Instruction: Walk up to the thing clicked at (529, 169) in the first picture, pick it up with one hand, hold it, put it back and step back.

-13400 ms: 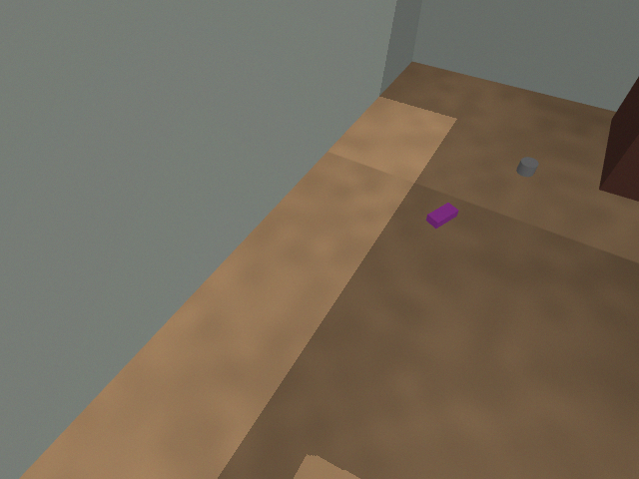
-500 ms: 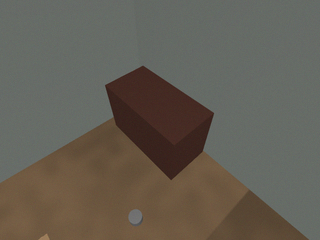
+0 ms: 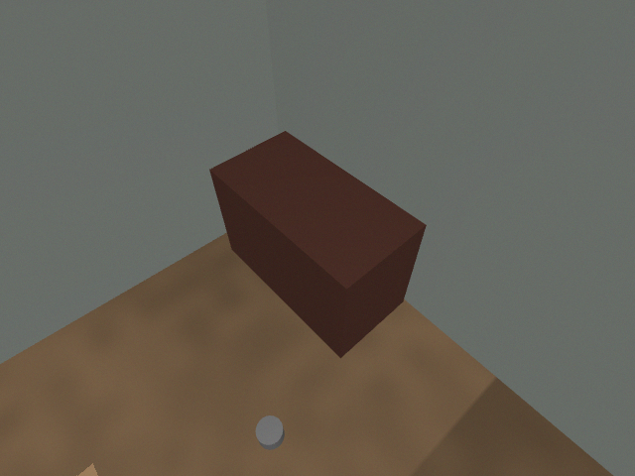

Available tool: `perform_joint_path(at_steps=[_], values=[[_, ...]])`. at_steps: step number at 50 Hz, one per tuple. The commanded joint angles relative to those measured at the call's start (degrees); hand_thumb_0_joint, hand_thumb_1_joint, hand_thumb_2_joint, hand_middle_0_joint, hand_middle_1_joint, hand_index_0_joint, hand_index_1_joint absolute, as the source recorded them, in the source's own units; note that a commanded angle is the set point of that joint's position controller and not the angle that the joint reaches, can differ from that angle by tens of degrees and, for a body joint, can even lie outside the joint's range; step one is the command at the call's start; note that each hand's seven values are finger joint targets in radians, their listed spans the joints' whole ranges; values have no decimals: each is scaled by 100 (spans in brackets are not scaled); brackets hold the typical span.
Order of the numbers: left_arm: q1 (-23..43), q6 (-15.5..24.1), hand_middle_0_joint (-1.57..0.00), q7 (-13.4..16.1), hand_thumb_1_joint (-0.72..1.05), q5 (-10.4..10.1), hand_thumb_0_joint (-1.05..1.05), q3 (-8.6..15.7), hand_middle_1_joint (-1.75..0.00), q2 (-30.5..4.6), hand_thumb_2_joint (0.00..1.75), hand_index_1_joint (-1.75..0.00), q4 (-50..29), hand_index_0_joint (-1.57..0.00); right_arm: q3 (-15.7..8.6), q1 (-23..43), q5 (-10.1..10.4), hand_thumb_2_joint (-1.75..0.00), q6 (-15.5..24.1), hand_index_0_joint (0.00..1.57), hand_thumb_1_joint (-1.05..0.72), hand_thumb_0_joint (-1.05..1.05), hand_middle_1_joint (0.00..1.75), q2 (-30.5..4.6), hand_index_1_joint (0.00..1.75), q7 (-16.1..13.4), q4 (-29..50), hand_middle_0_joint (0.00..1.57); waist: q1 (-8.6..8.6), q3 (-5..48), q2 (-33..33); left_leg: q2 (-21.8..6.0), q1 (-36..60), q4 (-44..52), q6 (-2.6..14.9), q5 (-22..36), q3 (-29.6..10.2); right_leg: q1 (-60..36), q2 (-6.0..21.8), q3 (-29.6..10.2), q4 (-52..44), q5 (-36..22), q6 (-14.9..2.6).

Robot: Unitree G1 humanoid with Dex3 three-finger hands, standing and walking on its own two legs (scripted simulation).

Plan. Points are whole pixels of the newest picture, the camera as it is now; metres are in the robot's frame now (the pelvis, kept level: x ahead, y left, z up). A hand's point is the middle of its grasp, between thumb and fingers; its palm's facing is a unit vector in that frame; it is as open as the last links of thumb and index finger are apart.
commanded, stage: stand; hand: left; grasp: from above
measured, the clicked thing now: (270, 432) +0.36 +0.17 -0.76
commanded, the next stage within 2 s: rise first in 0.24 s
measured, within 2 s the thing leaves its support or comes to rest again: neither
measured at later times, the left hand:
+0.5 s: hand out of the picture +0.12 +0.25 -0.17, palm faces +0.03 -0.95 -0.32, open 8.0 cm
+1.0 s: hand out of the picture +0.11 +0.25 -0.25, palm faces -0.16 -0.88 -0.44, open 13.8 cm
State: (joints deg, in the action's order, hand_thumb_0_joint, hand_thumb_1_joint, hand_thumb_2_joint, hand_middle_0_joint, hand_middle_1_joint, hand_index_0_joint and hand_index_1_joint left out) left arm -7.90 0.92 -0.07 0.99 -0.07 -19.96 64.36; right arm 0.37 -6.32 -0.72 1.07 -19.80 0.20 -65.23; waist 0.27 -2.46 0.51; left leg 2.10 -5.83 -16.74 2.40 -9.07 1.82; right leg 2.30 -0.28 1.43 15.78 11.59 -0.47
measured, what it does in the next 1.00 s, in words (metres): lowers itself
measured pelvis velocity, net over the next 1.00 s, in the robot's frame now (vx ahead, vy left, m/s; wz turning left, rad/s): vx -0.03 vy -0.01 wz -0.01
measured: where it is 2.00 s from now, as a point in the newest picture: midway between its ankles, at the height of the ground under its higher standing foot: outside the picture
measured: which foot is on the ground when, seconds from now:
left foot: down 0.00-1.00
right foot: down 0.00-1.00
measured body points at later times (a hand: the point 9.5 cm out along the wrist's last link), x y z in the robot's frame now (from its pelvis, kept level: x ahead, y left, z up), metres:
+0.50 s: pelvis -0.02 +0.00 -0.01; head +0.03 +0.01 +0.43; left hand +0.12 +0.29 -0.15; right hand +0.08 -0.28 -0.13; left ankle +0.00 +0.09 -0.75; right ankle -0.03 -0.11 -0.75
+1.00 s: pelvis -0.03 -0.01 -0.10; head +0.06 +0.01 +0.34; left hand +0.11 +0.30 -0.22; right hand +0.13 -0.27 -0.19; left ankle +0.00 +0.09 -0.75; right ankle -0.03 -0.11 -0.75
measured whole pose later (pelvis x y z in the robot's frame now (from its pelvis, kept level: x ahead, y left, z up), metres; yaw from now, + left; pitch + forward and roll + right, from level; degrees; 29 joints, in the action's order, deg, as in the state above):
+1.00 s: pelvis -0.03 -0.01 -0.10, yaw -1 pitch +18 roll -2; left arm -11.2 -6.4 -0.9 12.6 8.4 -19.9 34.5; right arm -1.4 -11.6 0.9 5.9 -14.8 -1.0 -32.4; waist 1.7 6.5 0.1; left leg -0.7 -56.3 -66.9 2.0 -28.4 1.0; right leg 52.1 -1.8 3.4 65.6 31.3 -2.0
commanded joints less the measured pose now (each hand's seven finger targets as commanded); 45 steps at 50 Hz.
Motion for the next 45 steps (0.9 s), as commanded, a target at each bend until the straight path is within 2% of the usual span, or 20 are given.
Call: perform_joint_path(at_steps=[1,16,17,18,19,20,21,22,23,24,25,26,29,34,35,37,39,40,41,45], values=[[136,104,-20,101,90,-14,0,191,-30,-1174,90,-30,-349,-20,-215,209,23,-90,114,20,-90,0,30,-1227,30,-113,371,20,-21,364,-46,-985,283,137,-19,1218,-860,177,874,-635,-234,-971,-90],[129,101,-20,103,90,-10,0,197,-30,-1196,90,-30,-351,-20,-209,207,29,-90,115,20,-90,0,30,-1225,30,-116,379,20,-20,359,-73,-989,278,135,-29,1243,-868,169,864,-618,-199,-976,-91],[124,105,-25,104,82,-18,0,197,-27,-1185,96,-30,-356,-22,-203,183,25,-93,111,20,-94,0,31,-1235,31,-119,375,20,-20,374,-74,-993,277,142,-17,1200,-855,157,868,-635,-232,-970,-84],[2135,638,-28,205,74,-378,0,195,-35,-324,94,-38,-2366,-22,82,75,485,-91,381,20,-95,0,30,-361,30,-221,1979,20,718,-230,-182,-247,-674,-280,-98,218,-146,1743,-13,-146,379,-699,-73],[3048,614,-28,230,66,-369,0,279,-43,-549,89,-46,-2024,-23,32,-198,460,-91,372,20,-92,0,30,-501,30,-264,1659,20,559,162,-60,-210,-580,-449,-107,49,-178,1478,12,-109,485,-535,-66],[1842,379,-28,247,58,-266,0,548,-51,-987,88,-54,-1021,-24,-68,-462,499,-91,292,20,-92,0,30,-653,30,-327,1694,20,366,65,-22,-221,-795,-513,-102,-68,-152,1490,-25,-43,563,-291,-113],[1577,249,-27,172,51,-164,0,617,-59,-1001,85,-60,-575,-26,-139,-592,453,-91,235,20,-93,0,30,-654,30,-330,1770,20,333,266,155,-181,-1009,-818,-74,-67,-166,1691,-16,-51,792,-216,-141],[1958,220,-25,91,43,-59,0,723,-66,-1199,87,-68,-562,-23,-174,-658,425,-91,240,20,-92,0,30,-643,30,-332,1908,20,295,540,192,-197,-1177,-1130,-64,-5,-192,1869,-10,-57,1072,-238,-144],[2027,273,-22,33,35,105,0,928,-74,-1427,87,-76,-684,-23,-307,-730,325,-92,283,20,-97,0,30,-676,30,-333,2100,20,178,1269,89,-203,-1083,-1409,-83,241,-212,1847,-6,-67,1371,-456,-154],[1265,190,-21,-11,27,285,0,1059,-81,-1403,87,-80,-313,-22,-413,-944,260,-92,285,20,-96,0,30,-659,30,-301,2166,20,82,1554,-3,-172,-1256,-1696,-86,426,-215,1934,8,-73,1583,-576,-164],[632,120,-19,-70,19,344,0,1097,-86,-1197,87,-84,-297,-21,-454,-988,233,-91,298,20,-96,0,30,-623,30,-233,2362,20,-145,1701,-159,-154,-1478,-1864,-117,508,-221,1914,4,-75,1778,-530,-192],[485,76,-18,-83,11,395,0,1131,-90,-1235,88,-88,-677,-19,-466,-981,240,-92,310,20,-96,0,30,-609,30,-210,2573,20,-262,1949,-414,-124,-1404,-1862,-154,640,-205,1838,-10,-86,1848,-589,-225],[421,-336,-18,-80,-13,544,0,885,-91,-922,92,-91,-1129,-18,-469,-776,315,-91,293,20,-96,0,30,-573,30,-194,3036,20,-102,1677,-445,-153,-1559,-1796,-185,670,-262,1996,-105,-26,1832,-496,-241],[490,-709,-17,47,-49,796,0,1065,-95,-1028,93,-97,-1614,-16,-403,-665,287,-91,364,20,-92,0,30,-458,30,-159,3478,20,-35,1354,-222,-222,-2428,-2442,-154,-125,-312,2900,-163,14,2443,238,-207],[568,-695,-16,59,-52,840,0,1028,-97,-982,94,-98,-1767,-14,-415,-717,273,-91,397,20,-91,0,30,-424,30,-157,3535,20,32,1424,-191,-234,-2585,-2650,-135,-177,-323,3086,-169,16,2626,269,-199],[208,-676,-15,81,-50,920,0,1233,-98,-1091,93,-99,-1849,-14,-449,-763,252,-90,471,20,-91,0,30,-416,30,-151,3658,20,9,1631,-147,-211,-2889,-3027,-101,-230,-286,3338,-144,-4,3003,306,-187],[664,-532,-13,49,-51,948,0,1155,-99,-1106,95,-100,-2813,-12,-454,-738,222,-90,570,20,-90,0,30,-354,30,-148,3810,20,47,1917,-416,-228,-2982,-3311,-105,-376,-279,3719,-132,-48,3331,461,-192],[279,-541,-14,63,-51,1000,0,1288,-101,-1214,95,-102,-2659,-12,-473,-764,217,-90,591,20,-91,0,30,-376,30,-173,3819,20,37,2021,-462,-232,-2998,-3443,-95,-303,-277,3843,-135,-49,3460,408,-192],[328,-512,-14,30,-52,985,0,1173,-101,-1080,94,-102,-2968,-13,-471,-744,202,-91,627,20,-92,0,30,-362,30,-173,3880,20,110,2072,-492,-255,-3060,-3569,-100,-342,-291,4027,-154,-45,3593,462,-188],[-143,-536,-12,23,-55,1112,0,1204,-105,-1115,95,-106,-3548,-11,-500,-667,198,-91,724,20,-93,0,30,-347,30,-209,4031,20,126,2320,-432,-223,-3411,-3960,-80,-559,-325,4382,-166,-48,3916,611,-176]])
